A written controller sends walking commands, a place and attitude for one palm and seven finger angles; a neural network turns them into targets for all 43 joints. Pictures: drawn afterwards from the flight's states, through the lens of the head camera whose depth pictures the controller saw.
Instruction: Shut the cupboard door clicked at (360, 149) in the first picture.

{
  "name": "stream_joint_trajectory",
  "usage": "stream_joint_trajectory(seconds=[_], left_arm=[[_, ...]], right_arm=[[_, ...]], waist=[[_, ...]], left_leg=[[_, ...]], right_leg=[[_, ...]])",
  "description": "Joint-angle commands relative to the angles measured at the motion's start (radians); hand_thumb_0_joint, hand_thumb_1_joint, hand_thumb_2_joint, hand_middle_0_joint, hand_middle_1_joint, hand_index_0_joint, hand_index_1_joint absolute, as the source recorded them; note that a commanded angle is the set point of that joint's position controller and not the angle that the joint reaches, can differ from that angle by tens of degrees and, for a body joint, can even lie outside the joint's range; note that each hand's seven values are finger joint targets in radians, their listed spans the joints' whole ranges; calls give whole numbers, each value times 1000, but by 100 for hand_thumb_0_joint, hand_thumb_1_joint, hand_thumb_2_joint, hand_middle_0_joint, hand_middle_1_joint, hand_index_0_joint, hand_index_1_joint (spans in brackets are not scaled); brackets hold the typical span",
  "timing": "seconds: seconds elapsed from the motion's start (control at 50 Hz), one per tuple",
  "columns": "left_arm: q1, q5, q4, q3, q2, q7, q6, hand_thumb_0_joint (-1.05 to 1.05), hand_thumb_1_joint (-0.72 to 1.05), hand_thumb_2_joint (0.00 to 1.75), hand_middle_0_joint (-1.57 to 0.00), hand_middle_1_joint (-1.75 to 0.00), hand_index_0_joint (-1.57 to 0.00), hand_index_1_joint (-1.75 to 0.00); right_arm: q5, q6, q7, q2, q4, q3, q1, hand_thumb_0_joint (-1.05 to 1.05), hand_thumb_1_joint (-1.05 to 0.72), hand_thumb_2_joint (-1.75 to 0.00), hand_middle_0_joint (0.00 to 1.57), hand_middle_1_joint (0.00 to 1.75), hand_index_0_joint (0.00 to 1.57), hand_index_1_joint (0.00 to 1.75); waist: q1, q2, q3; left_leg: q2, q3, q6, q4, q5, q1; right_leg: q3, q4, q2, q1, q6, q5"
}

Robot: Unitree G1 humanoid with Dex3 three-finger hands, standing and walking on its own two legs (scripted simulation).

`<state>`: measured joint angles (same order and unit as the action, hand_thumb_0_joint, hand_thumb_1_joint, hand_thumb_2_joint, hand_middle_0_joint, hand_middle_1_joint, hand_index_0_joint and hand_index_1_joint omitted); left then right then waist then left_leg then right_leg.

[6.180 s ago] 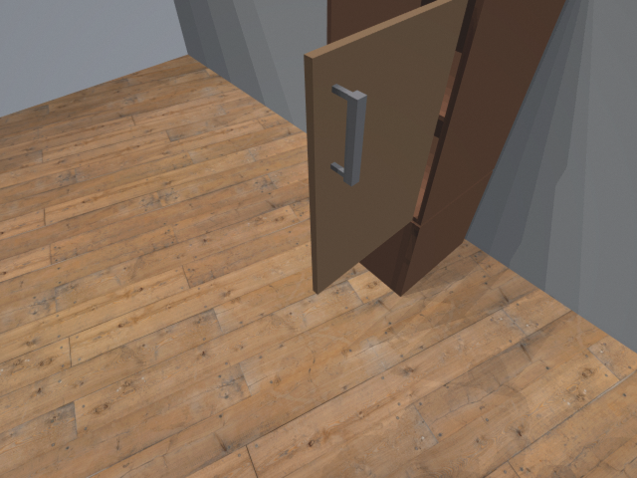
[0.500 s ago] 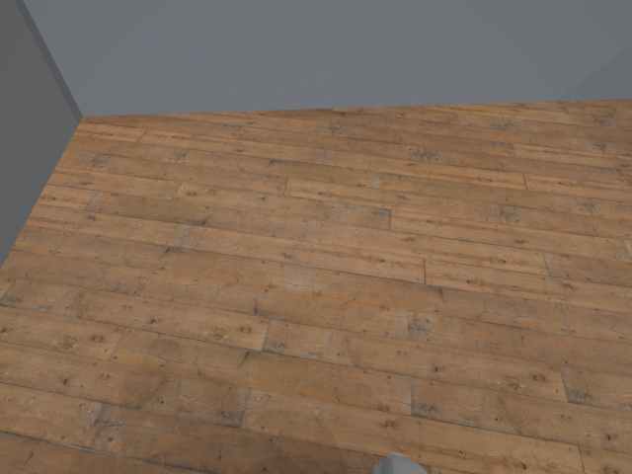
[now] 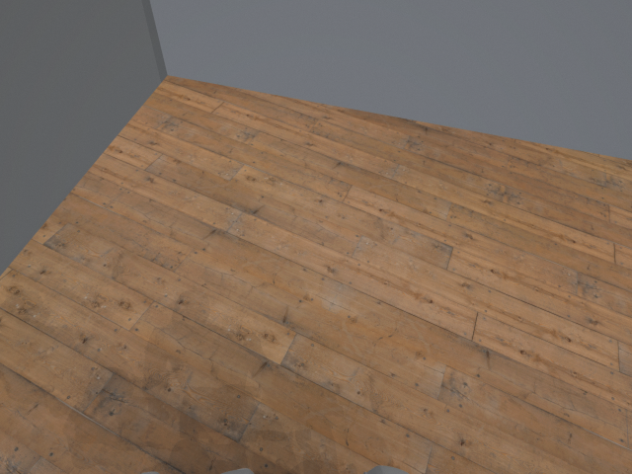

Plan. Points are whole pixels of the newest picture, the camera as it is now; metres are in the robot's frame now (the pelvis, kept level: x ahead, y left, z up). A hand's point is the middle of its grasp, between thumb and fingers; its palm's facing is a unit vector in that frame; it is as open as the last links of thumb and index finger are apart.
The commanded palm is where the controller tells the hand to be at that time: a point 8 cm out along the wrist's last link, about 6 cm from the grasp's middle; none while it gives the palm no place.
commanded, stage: walk to a spot facing it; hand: left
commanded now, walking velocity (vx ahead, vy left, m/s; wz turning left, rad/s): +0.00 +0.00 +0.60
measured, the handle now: out of the picture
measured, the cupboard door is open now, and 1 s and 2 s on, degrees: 91 91 91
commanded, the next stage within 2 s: none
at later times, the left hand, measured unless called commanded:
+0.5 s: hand out of the picture +0.06 +0.13 -0.13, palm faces +0.30 -0.91 -0.28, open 7.4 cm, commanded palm none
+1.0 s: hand out of the picture +0.05 +0.18 -0.14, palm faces +0.58 -0.78 -0.26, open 7.4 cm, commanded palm none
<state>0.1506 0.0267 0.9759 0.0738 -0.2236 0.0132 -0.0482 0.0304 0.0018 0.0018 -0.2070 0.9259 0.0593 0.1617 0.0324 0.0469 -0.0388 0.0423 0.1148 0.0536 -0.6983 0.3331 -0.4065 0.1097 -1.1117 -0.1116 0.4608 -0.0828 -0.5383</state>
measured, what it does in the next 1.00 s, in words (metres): steps on the spot, turning left: right foot, then left foot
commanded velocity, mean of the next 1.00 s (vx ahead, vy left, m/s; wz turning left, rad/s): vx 0.00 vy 0.00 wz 0.60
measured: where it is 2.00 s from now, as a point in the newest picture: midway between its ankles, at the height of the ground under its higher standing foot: outside the picture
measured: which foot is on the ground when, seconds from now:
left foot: down 0.00-0.30, up 0.32-0.70, down 0.72-1.00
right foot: up 0.00-0.28, down 0.30-0.72, up 0.74-1.00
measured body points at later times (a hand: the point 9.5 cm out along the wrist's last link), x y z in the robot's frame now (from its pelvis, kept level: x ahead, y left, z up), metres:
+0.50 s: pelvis +0.05 -0.07 +0.02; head +0.12 -0.08 +0.46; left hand +0.04 +0.18 -0.11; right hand +0.21 -0.29 -0.14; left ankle -0.02 +0.06 -0.64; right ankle +0.05 -0.16 -0.72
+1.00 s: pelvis +0.08 -0.05 +0.02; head +0.12 -0.01 +0.46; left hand +0.02 +0.23 -0.12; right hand +0.30 -0.21 -0.12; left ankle +0.01 +0.04 -0.72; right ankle +0.17 -0.18 -0.67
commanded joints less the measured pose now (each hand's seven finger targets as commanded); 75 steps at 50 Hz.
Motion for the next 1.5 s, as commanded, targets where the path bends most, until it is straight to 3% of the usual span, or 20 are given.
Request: stream_joint_trajectory(seconds=[0.0,0.22,0.24,0.28,0.34,0.4,0.56,0.64,0.66,0.68,0.7,0.82,1.02,1.06,1.08,1.1,1.18,1.4,1.46,1.48], left_arm=[[-19,-5,-105,9,-52,-4,34,0,90,90,-20,-30,-20,-30],[73,-14,-136,7,-74,1,45,0,90,90,-20,-30,-20,-30],[121,-11,-129,15,-107,6,56,0,90,90,-20,-30,-20,-30],[149,7,-134,30,-251,17,66,0,90,90,-20,-30,-20,-30],[41,-7,-146,5,-141,25,70,0,90,90,-20,-30,-20,-30],[75,-5,-142,2,-125,27,75,0,90,90,-20,-30,-20,-30],[174,2,-100,20,-171,22,70,0,90,90,-20,-30,-20,-30],[148,-4,-97,32,-196,13,70,0,90,90,-20,-30,-20,-30],[123,-12,-106,32,-193,9,69,0,90,90,-20,-30,-20,-30],[100,-20,-147,24,-136,-2,64,0,90,90,-20,-30,-20,-30],[20,-14,-195,1,-100,1,55,0,90,90,-20,-30,-20,-30],[45,-5,-124,14,-94,-4,19,0,90,90,-20,-30,-20,-30],[41,-16,-164,7,-76,-1,40,0,90,90,-20,-30,-20,-30],[134,-7,-144,24,-149,9,64,0,90,90,-20,-30,-20,-30],[164,8,-135,44,-244,19,73,0,90,90,-20,-30,-20,-30],[167,-3,-144,31,-254,21,66,0,90,90,-20,-30,-20,-30],[13,-10,-173,-3,-123,22,67,0,90,90,-20,-30,-20,-30],[115,8,-120,31,-177,19,63,0,90,90,-20,-30,-20,-30],[101,-4,-120,38,-190,8,57,0,90,90,-20,-30,-20,-30],[92,-12,-138,35,-162,2,52,0,90,90,-20,-30,-20,-30]], right_arm=[[-5,7,18,-192,-45,44,77,0,-90,-90,20,30,20,30],[-7,-29,0,-225,-93,68,-30,0,-90,-90,20,30,20,30],[-15,-30,-4,-206,-101,66,-42,0,-90,-90,20,30,20,30],[-19,-32,-18,-131,-133,55,-47,0,-90,-90,20,30,20,30],[-11,-54,-22,-132,-81,52,-43,0,-90,-90,20,30,20,30],[-18,-58,-33,-100,-69,36,-65,0,-90,-90,20,30,20,30],[-20,-53,-41,-69,-86,13,-160,0,-90,-90,20,30,20,30],[-16,-37,-36,-95,-79,20,-76,0,-90,-90,20,30,20,30],[-10,-30,-33,-140,-61,33,6,0,-90,-90,20,30,20,30],[-1,-23,-26,-260,-50,65,86,0,-90,-90,20,30,20,30],[-13,-31,-20,-321,-35,78,153,0,-90,-90,20,30,20,30],[-10,-13,9,-220,-72,49,-25,0,-90,-90,20,30,20,30],[-5,-28,3,-224,-75,66,-29,0,-90,-90,20,30,20,30],[-20,-27,-5,-171,-88,63,-31,0,-90,-90,20,30,20,30],[-25,-25,-12,-102,-108,50,-10,0,-90,-90,20,30,20,30],[-17,-34,-13,-133,-111,58,-23,0,-90,-90,20,30,20,30],[-13,-64,-30,-109,-45,49,2,0,-90,-90,20,30,20,30],[-21,-53,-41,-60,-72,23,-94,0,-90,-90,20,30,20,30],[-16,-37,-38,-107,-62,31,-7,0,-90,-90,20,30,20,30],[-11,-27,-35,-189,-48,53,74,0,-90,-90,20,30,20,30]], waist=[[-7,-182,97],[-46,-194,106],[-70,-122,119],[-91,276,106],[-23,163,61],[-33,157,85],[-83,172,74],[-31,135,128],[26,64,168],[72,-236,218],[95,-312,218],[-23,-173,74],[-41,-233,73],[-88,-54,122],[-100,270,145],[-104,208,123],[-11,179,55],[-67,173,58],[-11,100,110],[38,-89,170]], left_leg=[[237,-287,87,317,-580,256],[158,-347,61,232,-435,115],[106,-320,15,162,-320,32],[-100,-113,-99,-320,310,-202],[-8,-157,-119,-591,138,-217],[-6,-100,-134,-464,89,-193],[-20,4,-108,-101,106,-74],[-59,55,-75,147,-29,140],[-16,19,-47,253,-211,326],[245,-328,83,270,-569,541],[407,-471,192,284,-866,536],[203,-255,97,328,-592,278],[156,-364,74,245,-511,144],[52,-306,-17,82,-238,-36],[-113,-115,-102,-188,225,-209],[-76,-161,-97,-400,320,-170],[-6,-139,-125,-598,62,-172],[-9,-4,-106,-76,126,-20],[-29,15,-81,187,-63,197],[93,-151,-21,279,-253,386]], right_leg=[[-106,-92,3,167,-13,145],[-41,551,102,-223,8,262],[-77,698,54,-347,19,352],[-466,834,-398,-394,217,555],[-238,745,-261,-342,206,757],[-80,711,-213,-426,169,911],[16,653,-259,-486,175,1006],[88,497,-258,-414,127,1022],[114,343,-246,-288,87,911],[138,100,-100,19,9,293],[32,-69,-26,146,-3,-122],[-98,-53,-9,109,-17,131],[-47,477,97,-187,4,210],[-156,741,-36,-463,37,409],[-431,791,-339,-564,161,604],[-422,785,-426,-426,234,693],[-114,764,-220,-310,160,697],[16,682,-293,-378,182,755],[87,518,-268,-291,114,689],[129,320,-199,-121,52,489]])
